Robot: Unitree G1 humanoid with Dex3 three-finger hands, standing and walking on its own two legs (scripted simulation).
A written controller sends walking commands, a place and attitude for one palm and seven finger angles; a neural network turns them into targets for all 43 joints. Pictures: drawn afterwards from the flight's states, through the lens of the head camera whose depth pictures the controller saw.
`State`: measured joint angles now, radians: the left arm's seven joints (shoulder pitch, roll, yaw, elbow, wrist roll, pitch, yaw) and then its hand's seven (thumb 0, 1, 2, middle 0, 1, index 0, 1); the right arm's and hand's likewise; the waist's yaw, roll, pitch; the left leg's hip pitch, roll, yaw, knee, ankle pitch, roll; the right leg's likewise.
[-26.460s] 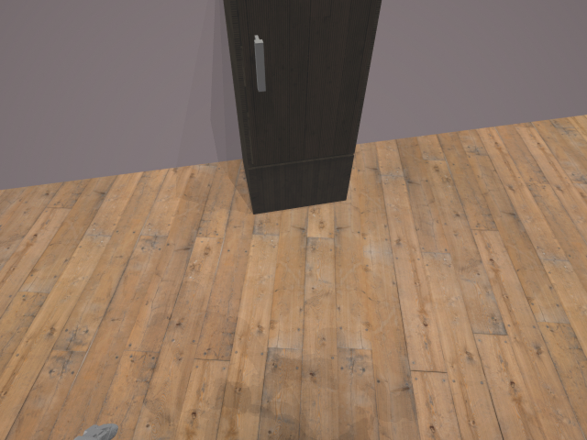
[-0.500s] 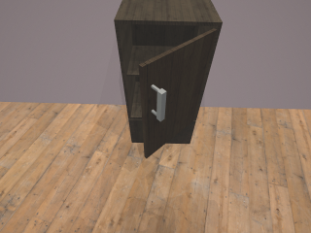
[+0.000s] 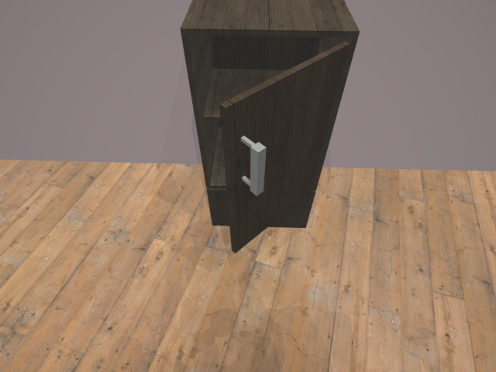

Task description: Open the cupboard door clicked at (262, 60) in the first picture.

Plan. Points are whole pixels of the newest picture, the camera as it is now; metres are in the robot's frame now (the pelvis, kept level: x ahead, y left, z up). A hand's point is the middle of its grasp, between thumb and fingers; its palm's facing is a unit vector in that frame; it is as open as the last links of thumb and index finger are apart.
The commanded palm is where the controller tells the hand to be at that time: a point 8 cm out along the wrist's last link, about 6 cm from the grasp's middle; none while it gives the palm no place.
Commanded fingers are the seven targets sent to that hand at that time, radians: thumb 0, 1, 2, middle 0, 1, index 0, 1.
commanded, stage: look to check the result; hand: left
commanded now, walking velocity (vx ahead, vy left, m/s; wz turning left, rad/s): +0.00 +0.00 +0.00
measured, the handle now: (251, 166) +0.56 +0.03 -0.04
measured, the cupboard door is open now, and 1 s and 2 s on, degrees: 44 44 44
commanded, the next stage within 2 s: walk to a spot facing it in 0.26 s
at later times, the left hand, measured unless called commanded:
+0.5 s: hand out of the picture +0.00 +0.15 -0.18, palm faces +0.05 -0.98 -0.17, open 7.3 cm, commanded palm none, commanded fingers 0.00 0.90 0.90 -0.20 -0.30 -0.20 -0.30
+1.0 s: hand out of the picture +0.08 +0.16 -0.17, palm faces -0.15 -0.95 -0.28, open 7.4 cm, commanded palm none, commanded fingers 0.00 0.90 0.90 -0.20 -0.30 -0.20 -0.30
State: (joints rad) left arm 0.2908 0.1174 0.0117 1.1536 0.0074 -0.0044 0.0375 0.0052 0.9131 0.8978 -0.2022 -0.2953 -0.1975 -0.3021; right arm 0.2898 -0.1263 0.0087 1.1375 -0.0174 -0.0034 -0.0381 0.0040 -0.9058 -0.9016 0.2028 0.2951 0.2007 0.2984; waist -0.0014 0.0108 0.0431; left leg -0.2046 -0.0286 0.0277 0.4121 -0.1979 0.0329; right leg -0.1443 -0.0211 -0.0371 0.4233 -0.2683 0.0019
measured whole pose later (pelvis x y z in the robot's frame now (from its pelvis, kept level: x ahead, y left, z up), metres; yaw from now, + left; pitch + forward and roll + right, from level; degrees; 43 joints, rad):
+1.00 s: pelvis +0.00 -0.04 +0.00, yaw -14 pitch +2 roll +2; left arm 0.24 0.19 0.09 0.96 0.03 0.03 0.02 0.00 0.91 0.90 -0.20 -0.30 -0.20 -0.30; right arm 0.08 -0.22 -0.07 0.91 -0.01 0.05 -0.04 0.01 -0.90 -0.90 0.20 0.30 0.20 0.30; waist 0.04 0.00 0.10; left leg -0.43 0.00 -0.02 1.00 -0.48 -0.04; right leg -0.26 0.10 0.18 0.51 -0.26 -0.07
